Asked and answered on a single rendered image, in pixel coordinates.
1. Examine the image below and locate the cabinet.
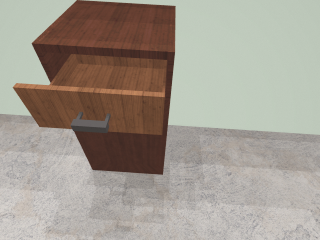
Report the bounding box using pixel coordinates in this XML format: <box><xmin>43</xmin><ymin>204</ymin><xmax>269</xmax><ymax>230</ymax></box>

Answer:
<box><xmin>31</xmin><ymin>0</ymin><xmax>176</xmax><ymax>175</ymax></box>

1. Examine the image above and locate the handle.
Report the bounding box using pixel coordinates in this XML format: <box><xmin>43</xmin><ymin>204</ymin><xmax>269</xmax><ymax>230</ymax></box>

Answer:
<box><xmin>70</xmin><ymin>111</ymin><xmax>111</xmax><ymax>133</ymax></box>

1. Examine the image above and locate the drawer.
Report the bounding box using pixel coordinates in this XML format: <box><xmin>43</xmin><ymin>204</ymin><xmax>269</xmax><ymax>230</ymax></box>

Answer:
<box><xmin>13</xmin><ymin>54</ymin><xmax>167</xmax><ymax>135</ymax></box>

